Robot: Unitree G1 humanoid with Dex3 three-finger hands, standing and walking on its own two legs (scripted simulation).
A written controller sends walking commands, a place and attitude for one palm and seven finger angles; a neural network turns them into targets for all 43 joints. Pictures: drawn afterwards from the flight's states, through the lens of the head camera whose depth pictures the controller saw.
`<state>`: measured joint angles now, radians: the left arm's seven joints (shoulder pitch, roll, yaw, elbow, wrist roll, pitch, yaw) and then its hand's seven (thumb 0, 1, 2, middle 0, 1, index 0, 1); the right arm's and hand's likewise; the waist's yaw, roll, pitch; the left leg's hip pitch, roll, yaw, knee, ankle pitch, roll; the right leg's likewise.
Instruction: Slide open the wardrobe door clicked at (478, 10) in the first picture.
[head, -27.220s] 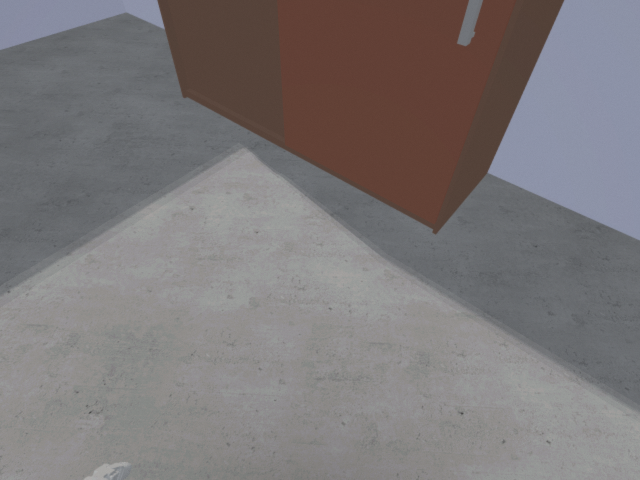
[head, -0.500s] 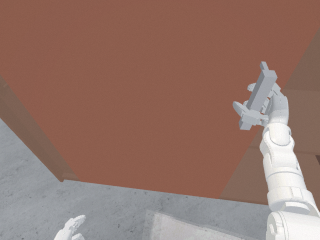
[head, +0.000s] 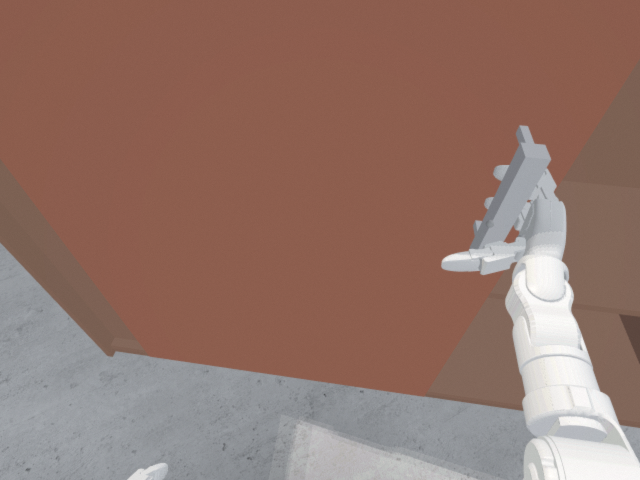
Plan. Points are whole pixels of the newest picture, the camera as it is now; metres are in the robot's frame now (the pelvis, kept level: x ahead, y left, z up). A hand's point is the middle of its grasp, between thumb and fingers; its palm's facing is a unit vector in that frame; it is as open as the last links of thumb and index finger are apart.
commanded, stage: slip the hand off the handle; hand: right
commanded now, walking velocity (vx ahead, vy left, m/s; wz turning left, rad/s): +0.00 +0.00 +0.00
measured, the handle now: (500, 198) +0.47 -0.18 +0.12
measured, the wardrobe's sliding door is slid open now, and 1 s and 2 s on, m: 0.70 0.70 0.70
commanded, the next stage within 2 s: draw the hand back to the body in 1.24 s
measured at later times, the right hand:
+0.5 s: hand (548, 234) +0.41 -0.23 +0.12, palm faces +0.26 +0.96 -0.12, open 14.6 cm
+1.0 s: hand (567, 283) +0.34 -0.23 +0.12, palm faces +0.26 +0.96 -0.12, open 14.6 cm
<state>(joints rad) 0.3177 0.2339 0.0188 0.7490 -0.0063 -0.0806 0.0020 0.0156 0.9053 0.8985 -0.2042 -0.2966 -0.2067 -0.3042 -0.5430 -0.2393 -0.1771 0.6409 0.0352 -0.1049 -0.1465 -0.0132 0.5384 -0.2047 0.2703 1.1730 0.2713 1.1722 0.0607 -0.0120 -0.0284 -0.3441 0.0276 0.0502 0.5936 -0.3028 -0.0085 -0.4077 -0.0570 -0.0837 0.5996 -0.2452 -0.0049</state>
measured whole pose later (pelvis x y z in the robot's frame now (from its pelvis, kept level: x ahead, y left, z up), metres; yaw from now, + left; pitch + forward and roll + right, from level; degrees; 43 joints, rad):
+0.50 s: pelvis +0.01 +0.01 +0.00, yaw -2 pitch +3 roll +1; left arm 0.26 0.26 0.01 0.74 -0.03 -0.07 0.06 0.01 0.91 0.90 -0.20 -0.30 -0.21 -0.30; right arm -0.52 -0.36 -0.26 0.65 0.09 -0.11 0.01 -0.02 0.55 -0.20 0.26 1.15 0.26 1.15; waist 0.03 -0.01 -0.02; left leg -0.32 0.02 0.08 0.59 -0.31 0.00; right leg -0.40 -0.06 -0.05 0.61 -0.25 0.01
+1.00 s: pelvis +0.01 +0.01 +0.00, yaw -1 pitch +0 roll +1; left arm 0.25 0.24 0.00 0.72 -0.03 -0.12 0.07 0.02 0.91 0.90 -0.20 -0.30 -0.21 -0.30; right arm -0.18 -0.31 -0.27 0.30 0.14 -0.09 0.04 -0.02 0.55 -0.20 0.25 1.15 0.26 1.15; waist 0.00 -0.02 -0.02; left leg -0.26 0.02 0.07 0.57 -0.32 0.00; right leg -0.34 -0.06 -0.06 0.59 -0.26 0.01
